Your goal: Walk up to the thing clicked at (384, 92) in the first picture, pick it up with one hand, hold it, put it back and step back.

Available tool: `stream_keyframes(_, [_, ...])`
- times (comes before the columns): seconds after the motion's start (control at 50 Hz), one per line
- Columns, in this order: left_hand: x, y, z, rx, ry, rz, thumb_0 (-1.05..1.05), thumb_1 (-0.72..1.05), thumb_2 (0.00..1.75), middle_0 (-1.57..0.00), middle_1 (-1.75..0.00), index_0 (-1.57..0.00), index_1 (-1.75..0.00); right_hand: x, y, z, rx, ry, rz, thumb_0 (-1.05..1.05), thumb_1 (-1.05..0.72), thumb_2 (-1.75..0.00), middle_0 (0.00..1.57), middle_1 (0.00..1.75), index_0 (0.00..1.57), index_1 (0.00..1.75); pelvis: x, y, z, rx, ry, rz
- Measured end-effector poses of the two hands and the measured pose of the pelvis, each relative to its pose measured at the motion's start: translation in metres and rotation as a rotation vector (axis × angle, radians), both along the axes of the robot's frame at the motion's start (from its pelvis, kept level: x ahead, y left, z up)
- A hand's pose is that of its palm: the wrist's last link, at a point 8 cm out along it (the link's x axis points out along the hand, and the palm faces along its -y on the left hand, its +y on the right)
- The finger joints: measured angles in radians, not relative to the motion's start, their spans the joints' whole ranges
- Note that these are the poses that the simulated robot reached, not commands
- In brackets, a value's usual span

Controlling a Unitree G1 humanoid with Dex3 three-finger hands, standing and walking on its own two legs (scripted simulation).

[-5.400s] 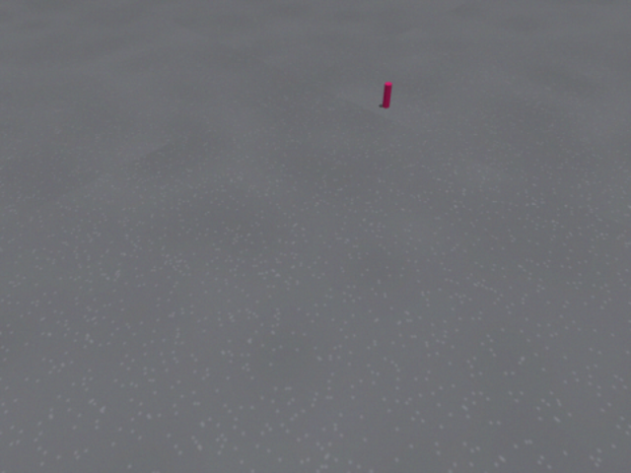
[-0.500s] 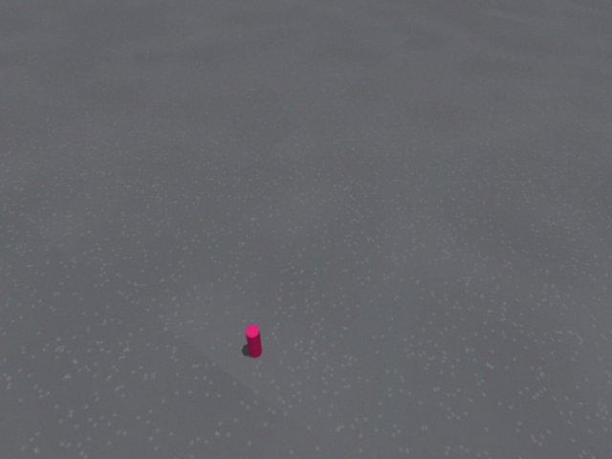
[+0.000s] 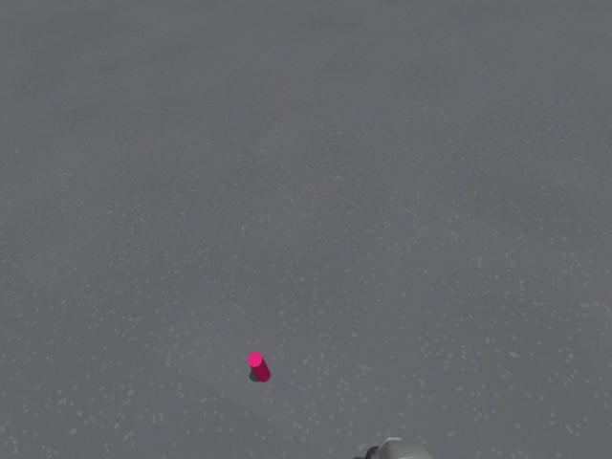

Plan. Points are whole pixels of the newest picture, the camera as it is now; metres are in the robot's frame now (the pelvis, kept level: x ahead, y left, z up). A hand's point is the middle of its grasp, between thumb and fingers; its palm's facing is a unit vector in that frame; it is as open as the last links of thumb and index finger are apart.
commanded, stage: walk up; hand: left
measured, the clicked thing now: (259, 367) +0.46 +0.22 -0.68
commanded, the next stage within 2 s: stand in 1.80 s
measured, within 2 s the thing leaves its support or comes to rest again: neither
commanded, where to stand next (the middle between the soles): +0.11 +0.00 m, yaw +2 degrees
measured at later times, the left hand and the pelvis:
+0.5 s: hand out of the picture +0.12 +0.27 -0.16, palm faces +0.02 -0.96 -0.29, open 7.4 cm; pelvis +0.05 +0.02 +0.00, yaw +2 degrees
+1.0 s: hand out of the picture +0.12 +0.27 -0.13, palm faces +0.06 -0.93 -0.35, open 7.4 cm; pelvis +0.07 +0.00 +0.02, yaw +2 degrees
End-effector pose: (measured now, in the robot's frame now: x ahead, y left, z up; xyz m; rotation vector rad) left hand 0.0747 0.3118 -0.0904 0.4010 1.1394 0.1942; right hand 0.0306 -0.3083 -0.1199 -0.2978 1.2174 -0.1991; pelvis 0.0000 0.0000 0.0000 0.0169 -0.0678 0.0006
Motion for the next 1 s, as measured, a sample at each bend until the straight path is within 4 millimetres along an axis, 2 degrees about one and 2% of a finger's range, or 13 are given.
stream_keyframes(0.1, [0.03, -0.02, 0.012, -0.018, -0.086, -0.008, 0.01, 0.9, 0.9, -0.2, -0.3, -0.21, -0.3, 0.025, -0.001, -0.003, 0.031, 0.0, 0.035, 0.01, -0.9, -0.9, 0.21, 0.3, 0.21, 0.3, 0.013, -0.009, 0.005, 0.025, -0.009, 0.003])
stream_keyframes(0.22, [0.04, -0.021, 0.017, -0.026, -0.096, 0.001, 0.0, 0.9, 0.9, -0.2, -0.3, -0.21, -0.3, 0.043, -0.01, 0.008, -0.004, -0.008, 0.047, 0.01, -0.9, -0.9, 0.21, 0.3, 0.21, 0.3, 0.028, -0.007, 0.011, 0.005, -0.005, 0.007])
stream_keyframes(0.28, [0.042, -0.013, 0.009, -0.034, -0.085, 0.016, 0.0, 0.9, 0.9, -0.2, -0.3, -0.21, -0.3, 0.045, -0.012, 0.014, -0.04, 0.009, 0.044, 0.01, -0.9, -0.9, 0.21, 0.3, 0.21, 0.3, 0.033, -0.003, 0.009, -0.011, -0.003, 0.017])
stream_keyframes(0.36, [0.045, 0.002, -0.012, -0.061, -0.068, 0.047, 0.01, 0.9, 0.9, -0.2, -0.3, -0.21, -0.3, 0.043, -0.011, 0.016, -0.098, 0.039, 0.037, 0.01, -0.9, -0.9, 0.21, 0.3, 0.21, 0.3, 0.039, 0.007, -0.001, -0.029, -0.003, 0.029])
stream_keyframes(0.44, [0.044, 0.007, -0.028, -0.102, -0.017, 0.077, 0.01, 0.9, 0.9, -0.2, -0.3, -0.21, -0.3, 0.043, 0.001, 0.025, -0.118, 0.051, 0.025, 0.01, -0.9, -0.9, 0.21, 0.3, 0.21, 0.3, 0.044, 0.014, 0.001, -0.016, -0.002, 0.025])
stream_keyframes(0.56, [0.03, 0.006, -0.036, -0.123, 0.071, 0.094, 0.01, 0.9, 0.9, -0.2, -0.3, -0.21, -0.3, 0.073, 0.015, 0.03, -0.097, 0.027, 0.057, 0.01, -0.9, -0.9, 0.21, 0.3, 0.21, 0.3, 0.048, 0.016, 0.007, -0.033, 0.014, 0.019])
stream_keyframes(0.68, [0.015, 0.003, -0.026, -0.107, 0.119, 0.128, 0.01, 0.9, 0.9, -0.2, -0.3, -0.21, -0.3, 0.116, 0.028, 0.028, -0.044, -0.038, 0.094, 0.01, -0.9, -0.9, 0.21, 0.3, 0.21, 0.3, 0.055, 0.014, 0.013, -0.034, 0.012, 0.028])
stream_keyframes(0.82, [0.017, 0.002, -0.009, -0.072, 0.101, 0.156, 0.01, 0.9, 0.9, -0.2, -0.3, -0.21, -0.3, 0.161, 0.035, 0.026, 0.009, -0.117, 0.121, 0.01, -0.9, -0.9, 0.21, 0.3, 0.21, 0.3, 0.063, 0.009, 0.018, -0.028, 0.005, 0.036])
stream_keyframes(0.9, [0.026, 0.001, -0.002, -0.058, 0.08, 0.157, 0.01, 0.9, 0.9, -0.2, -0.3, -0.21, -0.3, 0.17, 0.035, 0.027, 0.021, -0.13, 0.12, 0.01, -0.9, -0.9, 0.21, 0.3, 0.21, 0.3, 0.065, 0.007, 0.021, -0.025, 0.004, 0.038])
stream_keyframes(1.0, [0.039, -0.002, 0.0, -0.059, 0.062, 0.144, 0.01, 0.9, 0.9, -0.2, -0.3, -0.21, -0.3, 0.163, 0.028, 0.027, 0.014, -0.097, 0.104, 0.01, -0.9, -0.9, 0.21, 0.3, 0.21, 0.3, 0.067, 0.004, 0.023, -0.024, 0.008, 0.037])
